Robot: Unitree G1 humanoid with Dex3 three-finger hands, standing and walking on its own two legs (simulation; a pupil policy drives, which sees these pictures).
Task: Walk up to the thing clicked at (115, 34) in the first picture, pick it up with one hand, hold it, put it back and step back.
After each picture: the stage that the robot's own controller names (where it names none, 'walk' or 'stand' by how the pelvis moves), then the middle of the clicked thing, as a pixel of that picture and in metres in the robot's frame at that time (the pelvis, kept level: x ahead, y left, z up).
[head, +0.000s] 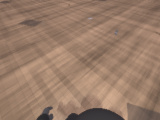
stand; (116, 32) +2.23 -0.67 -0.72
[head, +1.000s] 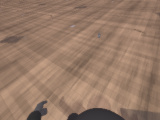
walk; (99, 35) +2.18 -0.10 -0.69
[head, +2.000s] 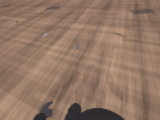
walk; (77, 46) +1.53 +0.37 -0.72
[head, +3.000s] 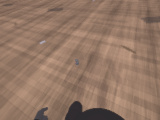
walk; (77, 61) +1.03 +0.32 -0.72
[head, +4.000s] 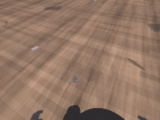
walk; (74, 79) +0.63 +0.24 -0.69
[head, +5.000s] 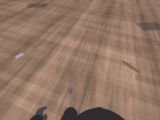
stand; (70, 91) +0.41 +0.21 -0.70
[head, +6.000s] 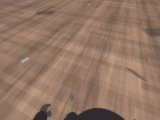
stand; (71, 97) +0.37 +0.22 -0.71
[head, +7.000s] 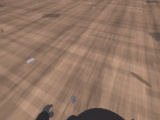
stand; (73, 99) +0.37 +0.21 -0.72
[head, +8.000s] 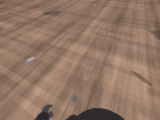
stand; (74, 99) +0.36 +0.19 -0.72
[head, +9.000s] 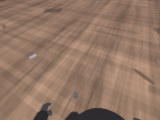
stand; (75, 95) +0.39 +0.19 -0.72
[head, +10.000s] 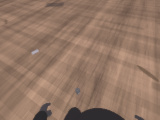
stand; (77, 91) +0.41 +0.16 -0.71
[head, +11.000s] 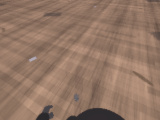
stand; (76, 97) +0.40 +0.16 -0.73
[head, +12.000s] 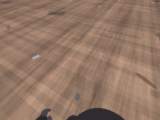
stand; (77, 97) +0.40 +0.14 -0.73
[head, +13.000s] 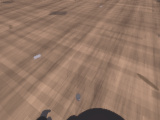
stand; (78, 97) +0.40 +0.13 -0.73
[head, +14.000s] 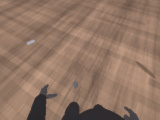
go down; (75, 85) +0.43 +0.13 -0.67
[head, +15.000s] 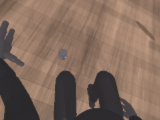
go down; (62, 54) +0.50 +0.18 -0.29
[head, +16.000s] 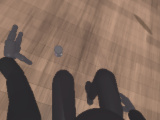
close in; (58, 51) +0.50 +0.19 -0.28
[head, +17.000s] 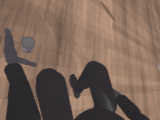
close in; (28, 45) +0.49 +0.23 -0.23
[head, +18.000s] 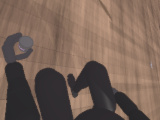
close; (25, 44) +0.48 +0.24 -0.23
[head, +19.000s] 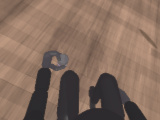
lift; (62, 61) +0.37 +0.21 -0.09
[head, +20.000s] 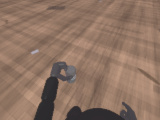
hold; (70, 74) +0.32 +0.14 +0.04
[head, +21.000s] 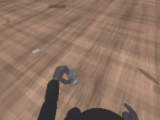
hold; (72, 78) +0.31 +0.13 +0.00
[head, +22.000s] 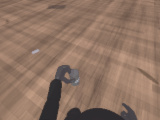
hold; (74, 77) +0.31 +0.12 +0.00
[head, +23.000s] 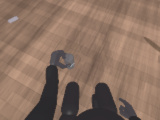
crouch; (69, 61) +0.41 +0.14 -0.07
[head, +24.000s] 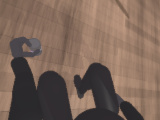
lower; (35, 47) +0.47 +0.22 -0.22
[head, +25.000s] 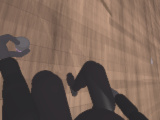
lower; (22, 46) +0.47 +0.24 -0.24
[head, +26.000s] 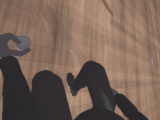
lower; (23, 45) +0.47 +0.23 -0.24
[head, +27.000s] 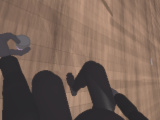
lower; (23, 45) +0.47 +0.23 -0.24
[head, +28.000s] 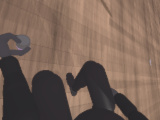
rest; (23, 44) +0.47 +0.23 -0.24
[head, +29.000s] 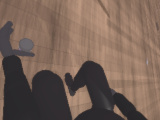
withdraw; (25, 46) +0.47 +0.22 -0.25
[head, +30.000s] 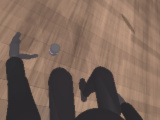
stand; (54, 50) +0.47 +0.19 -0.26
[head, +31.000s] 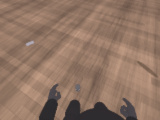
stand; (77, 87) +0.41 +0.10 -0.62
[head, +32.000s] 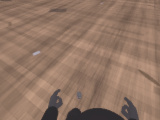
stand; (79, 95) +0.41 +0.11 -0.66
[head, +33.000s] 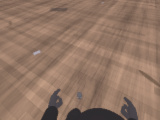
stand; (79, 95) +0.40 +0.11 -0.67
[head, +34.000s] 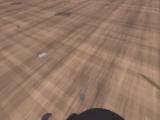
stand; (82, 97) +0.42 +0.10 -0.72
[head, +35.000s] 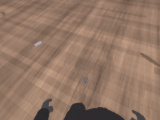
walk; (85, 80) +0.51 +0.05 -0.70
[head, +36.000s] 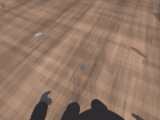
walk; (82, 66) +0.74 +0.08 -0.70
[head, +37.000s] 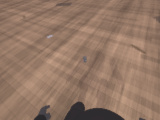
stand; (84, 59) +1.06 +0.16 -0.70
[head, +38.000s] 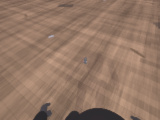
stand; (85, 60) +1.07 +0.11 -0.71
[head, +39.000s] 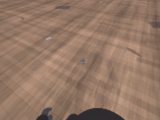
stand; (83, 61) +1.07 +0.13 -0.73
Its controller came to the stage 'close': yes
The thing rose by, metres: 0.71
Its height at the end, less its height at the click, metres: +0.00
